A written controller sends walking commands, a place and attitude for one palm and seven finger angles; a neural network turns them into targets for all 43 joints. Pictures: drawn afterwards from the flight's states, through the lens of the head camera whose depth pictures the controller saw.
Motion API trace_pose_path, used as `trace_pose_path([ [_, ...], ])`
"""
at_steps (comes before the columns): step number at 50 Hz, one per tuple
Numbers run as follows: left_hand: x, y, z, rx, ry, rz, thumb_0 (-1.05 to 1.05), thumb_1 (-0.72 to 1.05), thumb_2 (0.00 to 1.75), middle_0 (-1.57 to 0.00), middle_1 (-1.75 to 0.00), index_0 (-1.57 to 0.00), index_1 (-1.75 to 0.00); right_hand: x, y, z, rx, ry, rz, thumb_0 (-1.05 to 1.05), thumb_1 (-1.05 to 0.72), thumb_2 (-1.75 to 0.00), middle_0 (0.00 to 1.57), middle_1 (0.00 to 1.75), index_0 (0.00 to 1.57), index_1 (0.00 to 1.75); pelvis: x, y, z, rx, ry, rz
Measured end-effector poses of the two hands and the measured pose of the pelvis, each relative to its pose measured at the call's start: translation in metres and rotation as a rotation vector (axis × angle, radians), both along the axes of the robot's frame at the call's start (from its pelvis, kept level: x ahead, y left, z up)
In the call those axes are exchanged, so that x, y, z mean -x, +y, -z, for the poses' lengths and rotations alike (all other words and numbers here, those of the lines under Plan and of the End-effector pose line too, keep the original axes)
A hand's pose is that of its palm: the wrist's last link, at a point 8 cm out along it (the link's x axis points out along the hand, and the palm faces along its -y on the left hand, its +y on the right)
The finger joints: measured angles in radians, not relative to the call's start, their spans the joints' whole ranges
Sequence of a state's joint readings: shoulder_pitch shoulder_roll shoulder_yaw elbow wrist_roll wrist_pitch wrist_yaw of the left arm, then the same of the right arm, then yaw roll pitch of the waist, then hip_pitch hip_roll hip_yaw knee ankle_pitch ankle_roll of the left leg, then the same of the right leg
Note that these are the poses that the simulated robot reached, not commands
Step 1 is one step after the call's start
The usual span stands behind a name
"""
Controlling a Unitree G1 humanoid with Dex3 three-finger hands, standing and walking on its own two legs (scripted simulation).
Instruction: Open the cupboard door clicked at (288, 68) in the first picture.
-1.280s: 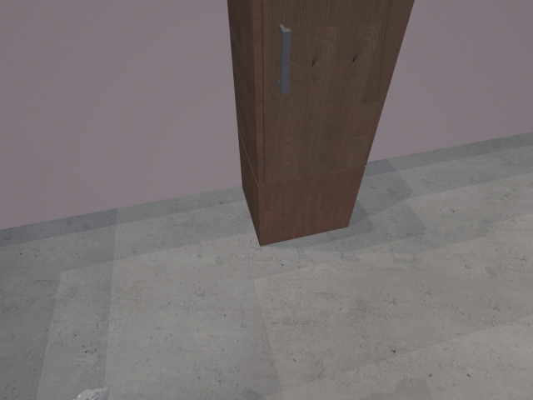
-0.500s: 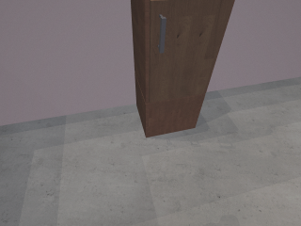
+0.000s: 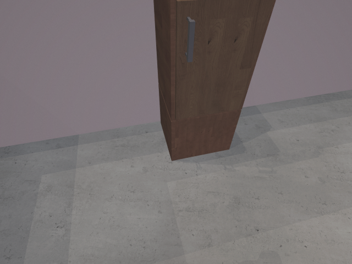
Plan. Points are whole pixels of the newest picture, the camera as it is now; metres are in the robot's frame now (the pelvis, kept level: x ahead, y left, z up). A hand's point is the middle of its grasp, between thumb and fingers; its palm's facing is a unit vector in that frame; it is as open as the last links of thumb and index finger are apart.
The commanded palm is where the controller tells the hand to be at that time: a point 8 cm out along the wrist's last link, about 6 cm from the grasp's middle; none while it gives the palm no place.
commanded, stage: look at it before walking up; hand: left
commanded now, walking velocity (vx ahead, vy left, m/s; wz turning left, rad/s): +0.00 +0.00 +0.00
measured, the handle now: (189, 40) +0.90 +0.01 +0.11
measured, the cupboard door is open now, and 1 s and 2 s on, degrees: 0 0 0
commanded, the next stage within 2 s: walk to a spot facing it in 0.16 s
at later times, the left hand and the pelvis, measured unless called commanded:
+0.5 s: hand out of the picture +0.07 +0.22 -0.17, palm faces -0.06 -0.95 -0.30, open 7.4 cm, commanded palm none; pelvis +0.00 -0.01 -0.01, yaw -5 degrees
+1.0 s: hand out of the picture +0.07 +0.17 -0.17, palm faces -0.23 -0.94 -0.24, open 7.4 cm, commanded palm none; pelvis -0.03 -0.01 -0.01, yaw -19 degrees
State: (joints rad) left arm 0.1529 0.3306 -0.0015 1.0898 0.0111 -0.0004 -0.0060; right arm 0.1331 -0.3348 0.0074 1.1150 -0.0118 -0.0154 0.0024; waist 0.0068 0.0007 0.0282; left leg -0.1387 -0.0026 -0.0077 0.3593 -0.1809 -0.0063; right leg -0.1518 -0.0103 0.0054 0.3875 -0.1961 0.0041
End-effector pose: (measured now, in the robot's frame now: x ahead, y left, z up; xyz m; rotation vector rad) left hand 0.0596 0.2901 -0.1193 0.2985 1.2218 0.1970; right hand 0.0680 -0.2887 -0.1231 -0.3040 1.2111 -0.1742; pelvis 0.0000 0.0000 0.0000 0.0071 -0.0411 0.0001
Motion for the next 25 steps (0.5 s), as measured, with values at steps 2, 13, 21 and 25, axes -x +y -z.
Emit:
trace_pose_path([
  [2, 0.001, 0.0, 0.0, 0.0, 0.004, -0.002, 0.01, 0.9, 0.9, -0.21, -0.3, -0.2, -0.3, 0.0, -0.001, 0.0, 0.001, 0.004, 0.0, 0.01, -0.91, -0.9, 0.2, 0.3, 0.2, 0.3, -0.001, 0.0, 0.0, 0.0, 0.0, 0.0],
  [13, 0.0, -0.002, -0.001, -0.003, 0.01, -0.006, 0.01, 0.9, 0.9, -0.21, -0.3, -0.2, -0.3, -0.003, -0.004, 0.0, 0.003, 0.011, -0.003, 0.01, -0.91, -0.9, 0.2, 0.3, 0.2, 0.3, -0.004, -0.003, -0.001, 0.001, 0.001, -0.002],
  [21, -0.004, -0.009, 0.004, 0.0, 0.029, 0.006, 0.01, 0.9, 0.9, -0.2, -0.3, -0.2, -0.3, -0.003, -0.001, 0.004, -0.001, -0.015, 0.033, 0.01, -0.91, -0.9, 0.2, 0.3, 0.2, 0.3, -0.003, -0.005, 0.003, -0.001, 0.011, 0.044],
  [25, -0.004, -0.023, 0.014, 0.028, 0.057, 0.037, 0.01, 0.9, 0.9, -0.2, -0.3, -0.2, -0.3, 0.008, 0.009, 0.012, -0.031, -0.029, 0.083, 0.01, -0.91, -0.9, 0.2, 0.3, 0.2, 0.3, 0.001, -0.006, 0.008, -0.009, 0.018, 0.086],
])
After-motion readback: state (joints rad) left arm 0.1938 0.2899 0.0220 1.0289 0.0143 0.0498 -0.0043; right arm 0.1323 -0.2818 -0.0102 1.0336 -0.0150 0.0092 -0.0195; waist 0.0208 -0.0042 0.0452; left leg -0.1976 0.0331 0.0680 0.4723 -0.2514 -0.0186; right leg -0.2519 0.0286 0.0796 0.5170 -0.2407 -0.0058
